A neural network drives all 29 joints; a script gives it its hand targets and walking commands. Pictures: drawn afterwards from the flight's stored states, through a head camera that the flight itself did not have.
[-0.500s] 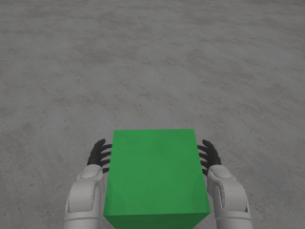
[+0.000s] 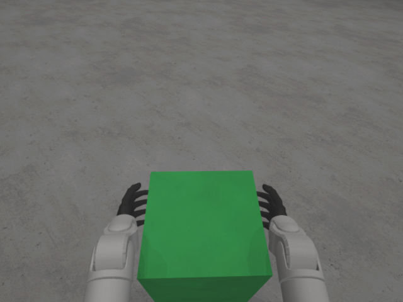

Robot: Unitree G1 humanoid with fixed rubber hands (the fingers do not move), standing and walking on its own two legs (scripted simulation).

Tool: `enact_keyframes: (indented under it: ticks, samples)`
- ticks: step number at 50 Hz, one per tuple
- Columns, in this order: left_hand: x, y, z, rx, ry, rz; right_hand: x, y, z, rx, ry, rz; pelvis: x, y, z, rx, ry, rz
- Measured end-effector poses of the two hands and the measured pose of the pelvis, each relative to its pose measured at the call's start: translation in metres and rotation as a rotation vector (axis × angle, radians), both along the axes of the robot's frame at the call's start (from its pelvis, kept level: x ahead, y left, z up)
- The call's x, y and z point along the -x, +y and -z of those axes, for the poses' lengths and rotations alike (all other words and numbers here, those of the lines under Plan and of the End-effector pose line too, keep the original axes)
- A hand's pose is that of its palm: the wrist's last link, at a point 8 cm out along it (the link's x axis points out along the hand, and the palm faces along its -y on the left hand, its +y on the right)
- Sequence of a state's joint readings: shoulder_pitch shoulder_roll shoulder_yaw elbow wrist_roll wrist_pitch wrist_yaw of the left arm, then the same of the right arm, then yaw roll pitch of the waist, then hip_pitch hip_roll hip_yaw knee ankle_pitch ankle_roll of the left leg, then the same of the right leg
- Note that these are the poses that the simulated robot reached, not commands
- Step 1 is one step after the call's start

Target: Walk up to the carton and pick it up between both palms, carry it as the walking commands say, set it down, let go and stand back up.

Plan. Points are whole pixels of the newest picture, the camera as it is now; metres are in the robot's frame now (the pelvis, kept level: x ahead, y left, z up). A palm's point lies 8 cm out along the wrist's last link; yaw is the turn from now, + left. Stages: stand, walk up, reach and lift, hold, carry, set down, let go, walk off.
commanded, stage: hold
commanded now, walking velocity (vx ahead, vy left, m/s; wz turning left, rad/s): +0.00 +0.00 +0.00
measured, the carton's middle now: (202, 241) +0.27 +0.01 -0.04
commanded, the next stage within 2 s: set down in 0.32 s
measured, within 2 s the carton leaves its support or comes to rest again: neither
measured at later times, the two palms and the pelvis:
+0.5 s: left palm (128, 203) +0.30 +0.16 +0.05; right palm (273, 205) +0.31 -0.14 +0.05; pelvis +0.01 +0.00 +0.00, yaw +2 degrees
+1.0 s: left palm (135, 219) +0.32 +0.16 -0.03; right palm (264, 218) +0.33 -0.14 -0.03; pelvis +0.00 +0.00 -0.01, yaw +2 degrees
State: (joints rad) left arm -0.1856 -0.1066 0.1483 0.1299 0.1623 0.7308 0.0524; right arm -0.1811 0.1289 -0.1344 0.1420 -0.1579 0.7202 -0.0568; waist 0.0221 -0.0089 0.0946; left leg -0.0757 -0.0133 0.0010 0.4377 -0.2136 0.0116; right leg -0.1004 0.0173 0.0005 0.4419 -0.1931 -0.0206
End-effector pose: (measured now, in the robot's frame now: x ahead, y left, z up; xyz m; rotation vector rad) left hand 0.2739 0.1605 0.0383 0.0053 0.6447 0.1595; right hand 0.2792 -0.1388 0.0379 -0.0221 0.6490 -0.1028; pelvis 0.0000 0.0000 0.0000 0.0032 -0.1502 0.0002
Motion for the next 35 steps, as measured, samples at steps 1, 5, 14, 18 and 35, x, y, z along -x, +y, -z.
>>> enact_keyframes:
  ticks: [1,5,14,18,35]
  samples:
    - [-0.001,-0.001,-0.001,0.003,-0.001,0.001,-0.001,-0.001,-0.001,-0.002,-0.001,0.006,0.001,0.001,0.000,0.000,-0.004,-0.003]
    - [-0.008,-0.005,-0.005,0.012,-0.005,0.006,-0.004,-0.005,-0.006,-0.011,-0.006,0.026,0.003,0.004,0.002,0.001,-0.014,-0.009]
    - [-0.024,-0.007,-0.016,0.009,-0.008,0.012,-0.017,-0.008,-0.017,-0.012,-0.008,0.038,-0.003,0.006,0.000,0.001,-0.014,-0.004]
    - [-0.026,-0.004,-0.018,0.006,-0.006,0.005,-0.021,-0.004,-0.018,-0.006,-0.006,0.022,-0.009,0.005,-0.002,0.002,-0.007,-0.008]
    - [-0.037,-0.003,0.016,-0.017,0.067,-0.010,-0.039,-0.003,0.020,-0.002,0.066,-0.014,-0.016,-0.002,0.000,0.000,0.063,-0.029]
